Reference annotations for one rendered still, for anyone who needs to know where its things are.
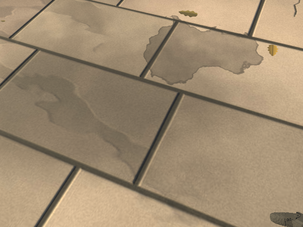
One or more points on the robot right hand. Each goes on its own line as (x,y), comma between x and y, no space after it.
(287,219)

